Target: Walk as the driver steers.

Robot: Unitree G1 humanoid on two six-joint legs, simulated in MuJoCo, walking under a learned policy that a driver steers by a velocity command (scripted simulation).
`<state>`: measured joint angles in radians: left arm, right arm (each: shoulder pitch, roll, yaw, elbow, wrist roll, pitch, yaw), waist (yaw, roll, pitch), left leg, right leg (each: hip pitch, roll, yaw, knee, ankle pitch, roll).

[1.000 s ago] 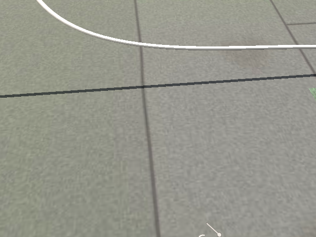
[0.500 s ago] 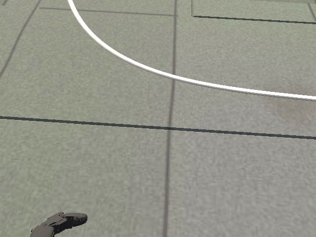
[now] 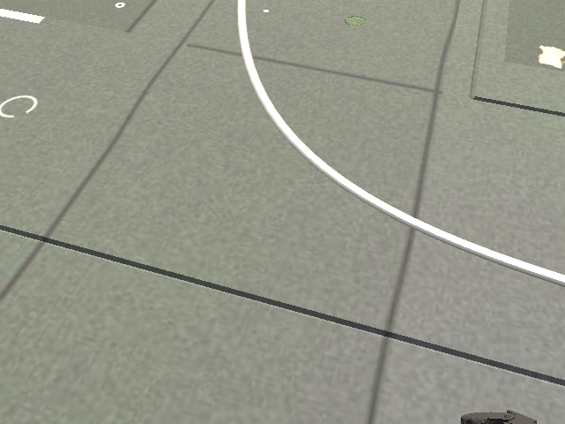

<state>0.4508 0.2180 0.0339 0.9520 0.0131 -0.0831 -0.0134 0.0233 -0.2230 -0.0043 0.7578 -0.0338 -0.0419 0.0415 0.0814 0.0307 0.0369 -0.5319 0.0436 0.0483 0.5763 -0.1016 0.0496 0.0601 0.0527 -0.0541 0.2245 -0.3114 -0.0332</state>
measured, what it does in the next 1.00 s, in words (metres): walks ahead: left foot, then right foot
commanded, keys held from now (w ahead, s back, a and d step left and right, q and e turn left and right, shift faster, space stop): no key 0.92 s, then w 0.08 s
